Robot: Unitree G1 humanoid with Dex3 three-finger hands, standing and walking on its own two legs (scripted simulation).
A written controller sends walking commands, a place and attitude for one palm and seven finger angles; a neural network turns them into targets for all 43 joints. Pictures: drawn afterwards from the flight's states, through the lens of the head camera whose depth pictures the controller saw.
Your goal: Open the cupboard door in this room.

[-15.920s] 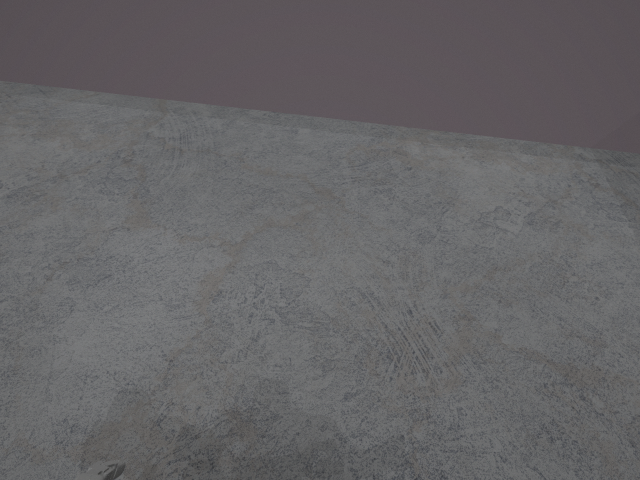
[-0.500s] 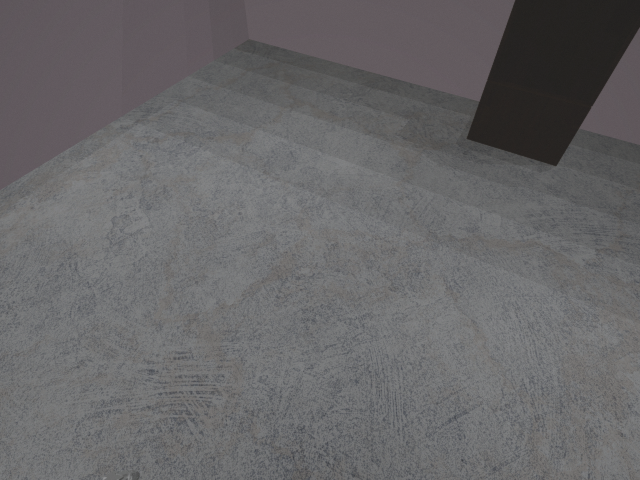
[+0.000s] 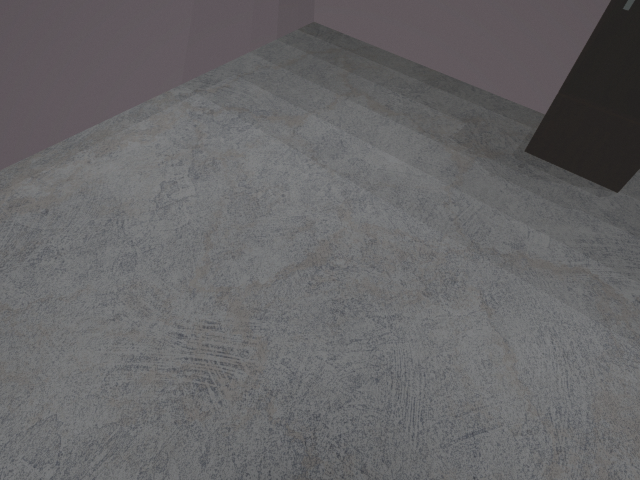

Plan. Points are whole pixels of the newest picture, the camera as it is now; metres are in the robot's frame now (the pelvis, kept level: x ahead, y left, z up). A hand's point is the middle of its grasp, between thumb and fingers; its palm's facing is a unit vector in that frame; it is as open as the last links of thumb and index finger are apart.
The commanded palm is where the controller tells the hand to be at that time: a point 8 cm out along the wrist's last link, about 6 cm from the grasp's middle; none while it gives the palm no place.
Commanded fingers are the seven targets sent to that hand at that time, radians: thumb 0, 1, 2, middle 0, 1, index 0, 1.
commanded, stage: turn or walk to find it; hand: left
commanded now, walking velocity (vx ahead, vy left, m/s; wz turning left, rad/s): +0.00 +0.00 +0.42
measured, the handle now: out of the picture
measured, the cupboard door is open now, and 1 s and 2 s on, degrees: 0 0 0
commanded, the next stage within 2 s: stand and wait in 0.10 s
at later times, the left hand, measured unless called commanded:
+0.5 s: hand out of the picture -0.04 +0.13 -0.19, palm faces +0.13 -0.98 -0.17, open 7.4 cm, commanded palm none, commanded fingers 0.00 0.90 0.90 -0.20 -0.30 -0.20 -0.30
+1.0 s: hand out of the picture -0.03 +0.19 -0.17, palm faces +0.27 -0.93 -0.25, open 7.4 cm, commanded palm none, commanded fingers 0.00 0.90 0.90 -0.20 -0.30 -0.20 -0.30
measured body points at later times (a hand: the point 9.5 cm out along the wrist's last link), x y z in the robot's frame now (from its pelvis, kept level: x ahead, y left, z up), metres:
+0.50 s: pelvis -0.02 -0.04 -0.01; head -0.01 -0.03 +0.44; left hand -0.04 +0.18 -0.17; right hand +0.03 -0.27 -0.16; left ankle -0.02 +0.10 -0.74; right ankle -0.01 -0.15 -0.74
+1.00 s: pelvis -0.05 -0.03 +0.00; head -0.01 -0.01 +0.44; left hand -0.05 +0.24 -0.15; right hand +0.06 -0.25 -0.15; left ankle -0.04 +0.09 -0.74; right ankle -0.05 -0.16 -0.68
